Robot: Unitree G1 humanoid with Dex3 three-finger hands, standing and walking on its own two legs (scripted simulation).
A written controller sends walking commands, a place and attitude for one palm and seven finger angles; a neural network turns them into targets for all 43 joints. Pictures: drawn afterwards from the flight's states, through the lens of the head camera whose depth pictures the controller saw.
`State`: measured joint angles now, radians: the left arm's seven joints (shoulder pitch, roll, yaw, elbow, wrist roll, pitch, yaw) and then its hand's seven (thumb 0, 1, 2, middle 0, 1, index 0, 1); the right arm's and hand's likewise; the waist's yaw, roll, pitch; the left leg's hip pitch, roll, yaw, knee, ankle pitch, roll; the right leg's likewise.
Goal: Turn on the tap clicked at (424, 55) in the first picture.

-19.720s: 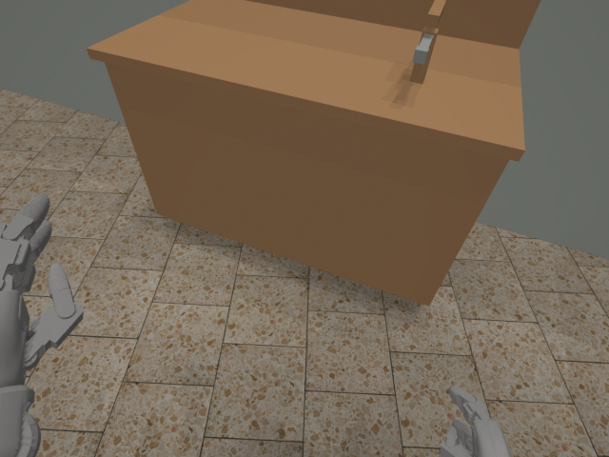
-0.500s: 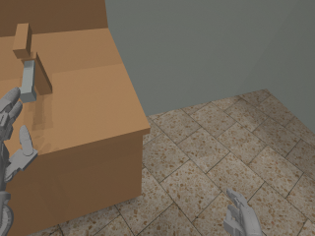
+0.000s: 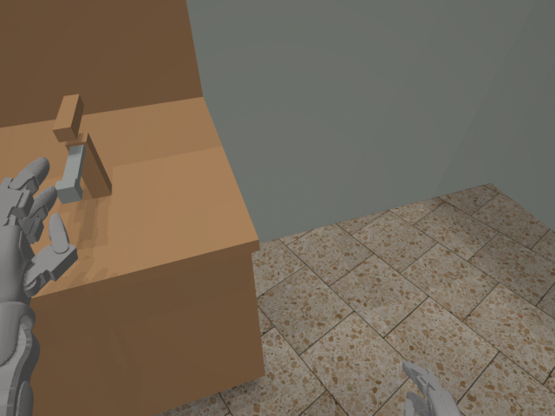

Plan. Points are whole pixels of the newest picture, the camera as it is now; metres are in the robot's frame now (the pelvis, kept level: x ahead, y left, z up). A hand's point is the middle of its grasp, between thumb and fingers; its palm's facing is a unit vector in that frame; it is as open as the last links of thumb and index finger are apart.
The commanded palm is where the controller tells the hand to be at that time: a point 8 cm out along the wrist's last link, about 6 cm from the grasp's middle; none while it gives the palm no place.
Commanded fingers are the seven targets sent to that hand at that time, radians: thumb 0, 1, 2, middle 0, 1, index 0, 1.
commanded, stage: turn the palm inward beside the body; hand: left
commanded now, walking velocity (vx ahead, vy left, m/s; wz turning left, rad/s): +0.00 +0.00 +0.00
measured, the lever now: (69, 190) +0.39 +0.37 +0.15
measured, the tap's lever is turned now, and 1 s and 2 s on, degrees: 0 0 0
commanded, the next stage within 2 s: reach beside the lever's end, fingers flat in 1.98 s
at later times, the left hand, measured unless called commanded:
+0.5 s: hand (89, 267) +0.23 +0.24 +0.17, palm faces +0.49 -0.83 -0.25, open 7.5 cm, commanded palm +0.16 +0.27 +0.19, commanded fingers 0.00 0.90 0.90 -0.20 -0.30 -0.20 -0.30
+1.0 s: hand (54, 292) +0.18 +0.25 +0.19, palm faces +0.52 -0.84 -0.14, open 7.5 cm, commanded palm +0.12 +0.27 +0.20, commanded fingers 0.00 0.90 0.90 -0.20 -0.30 -0.20 -0.30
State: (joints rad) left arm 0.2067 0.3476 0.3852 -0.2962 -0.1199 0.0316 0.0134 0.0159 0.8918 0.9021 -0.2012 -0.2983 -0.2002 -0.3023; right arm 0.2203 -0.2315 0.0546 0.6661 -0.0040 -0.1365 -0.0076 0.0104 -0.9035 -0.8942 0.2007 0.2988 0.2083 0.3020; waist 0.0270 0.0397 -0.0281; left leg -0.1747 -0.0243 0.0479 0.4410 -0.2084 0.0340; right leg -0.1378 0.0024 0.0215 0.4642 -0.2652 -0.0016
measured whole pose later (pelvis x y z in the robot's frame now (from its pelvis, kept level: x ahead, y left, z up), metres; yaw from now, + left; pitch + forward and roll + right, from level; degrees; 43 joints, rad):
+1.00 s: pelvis +0.00 -0.01 +0.00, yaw +3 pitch -5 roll -1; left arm 0.30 0.27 0.32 -0.55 -0.20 0.27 0.13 0.02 0.89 0.90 -0.20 -0.30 -0.20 -0.30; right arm 0.12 -0.20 0.08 0.70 0.01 -0.17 -0.10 0.01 -0.90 -0.89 0.20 0.30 0.21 0.30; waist 0.10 0.06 -0.03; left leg -0.18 -0.02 -0.01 0.51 -0.23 0.02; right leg -0.11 0.01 -0.04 0.49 -0.29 -0.02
